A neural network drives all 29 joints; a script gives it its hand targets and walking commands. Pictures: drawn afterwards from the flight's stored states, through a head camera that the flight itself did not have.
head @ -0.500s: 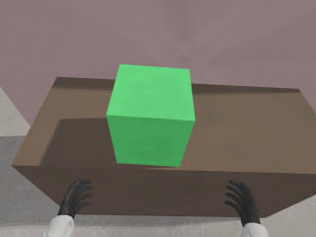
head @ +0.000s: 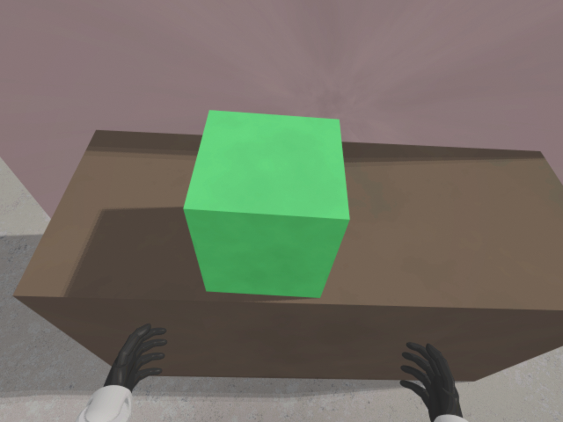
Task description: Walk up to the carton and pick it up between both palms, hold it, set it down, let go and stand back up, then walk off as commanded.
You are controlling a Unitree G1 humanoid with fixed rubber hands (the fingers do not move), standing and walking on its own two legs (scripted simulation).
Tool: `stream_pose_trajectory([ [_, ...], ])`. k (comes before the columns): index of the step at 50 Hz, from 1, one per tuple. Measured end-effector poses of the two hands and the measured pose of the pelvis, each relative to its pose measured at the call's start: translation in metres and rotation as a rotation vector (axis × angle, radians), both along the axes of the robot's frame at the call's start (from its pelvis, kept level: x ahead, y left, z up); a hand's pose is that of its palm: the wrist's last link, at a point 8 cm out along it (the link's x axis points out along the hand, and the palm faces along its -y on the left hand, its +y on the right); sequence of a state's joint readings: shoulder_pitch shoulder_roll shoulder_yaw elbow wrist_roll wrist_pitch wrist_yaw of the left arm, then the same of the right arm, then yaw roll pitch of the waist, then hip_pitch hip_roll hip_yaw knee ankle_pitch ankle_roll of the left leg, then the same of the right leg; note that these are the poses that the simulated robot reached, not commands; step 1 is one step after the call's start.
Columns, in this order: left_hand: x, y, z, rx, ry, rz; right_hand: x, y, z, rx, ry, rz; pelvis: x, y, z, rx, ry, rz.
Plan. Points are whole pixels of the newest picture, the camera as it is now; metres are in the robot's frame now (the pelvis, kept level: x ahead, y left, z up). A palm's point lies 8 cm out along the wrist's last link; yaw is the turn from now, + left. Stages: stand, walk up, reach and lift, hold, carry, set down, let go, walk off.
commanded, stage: set down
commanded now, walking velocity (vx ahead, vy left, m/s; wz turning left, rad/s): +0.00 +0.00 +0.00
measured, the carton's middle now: (268, 210) +0.45 +0.04 +0.00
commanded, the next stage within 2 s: let go in 0.02 s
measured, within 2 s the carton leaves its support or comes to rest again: neither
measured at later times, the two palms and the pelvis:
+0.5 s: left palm (122, 385) +0.18 +0.23 -0.08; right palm (440, 415) +0.15 -0.22 -0.08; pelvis +0.00 +0.00 +0.00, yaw +0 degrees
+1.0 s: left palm (85, 397) +0.17 +0.28 -0.08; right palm out of the picture +0.14 -0.23 -0.07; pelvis +0.00 +0.03 -0.01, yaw -1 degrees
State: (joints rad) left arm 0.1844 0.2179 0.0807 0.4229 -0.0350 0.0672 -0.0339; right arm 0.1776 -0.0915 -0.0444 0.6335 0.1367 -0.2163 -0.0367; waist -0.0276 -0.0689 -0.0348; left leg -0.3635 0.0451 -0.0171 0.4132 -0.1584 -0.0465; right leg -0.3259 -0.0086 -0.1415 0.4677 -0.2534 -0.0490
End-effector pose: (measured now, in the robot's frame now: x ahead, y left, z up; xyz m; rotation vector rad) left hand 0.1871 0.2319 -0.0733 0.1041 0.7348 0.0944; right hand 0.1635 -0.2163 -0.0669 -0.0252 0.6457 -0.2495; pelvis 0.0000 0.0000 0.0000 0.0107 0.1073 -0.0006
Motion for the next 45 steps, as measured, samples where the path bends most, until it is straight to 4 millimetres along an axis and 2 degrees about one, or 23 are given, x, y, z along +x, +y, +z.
stream_pose_trajectory([
  [30, -0.003, 0.003, -0.004, 0.043, 0.039, -0.003, -0.012, 0.000, -0.011, -0.007, 0.063, 0.028, 0.001, 0.000, 0.000, -0.001, -0.001, -0.001],
  [35, -0.006, 0.013, 0.000, 0.094, 0.003, -0.025, -0.023, -0.014, -0.019, -0.074, 0.183, 0.060, 0.002, 0.007, -0.003, -0.019, -0.030, -0.005],
  [39, -0.010, 0.024, -0.002, 0.108, 0.000, -0.031, -0.025, -0.022, -0.017, -0.116, 0.213, 0.058, 0.003, 0.015, -0.004, -0.030, -0.043, -0.006],
  [45, -0.015, 0.038, -0.007, 0.108, -0.001, -0.031, -0.022, -0.020, -0.010, -0.150, 0.202, 0.058, 0.004, 0.026, -0.005, -0.044, -0.056, -0.006],
])
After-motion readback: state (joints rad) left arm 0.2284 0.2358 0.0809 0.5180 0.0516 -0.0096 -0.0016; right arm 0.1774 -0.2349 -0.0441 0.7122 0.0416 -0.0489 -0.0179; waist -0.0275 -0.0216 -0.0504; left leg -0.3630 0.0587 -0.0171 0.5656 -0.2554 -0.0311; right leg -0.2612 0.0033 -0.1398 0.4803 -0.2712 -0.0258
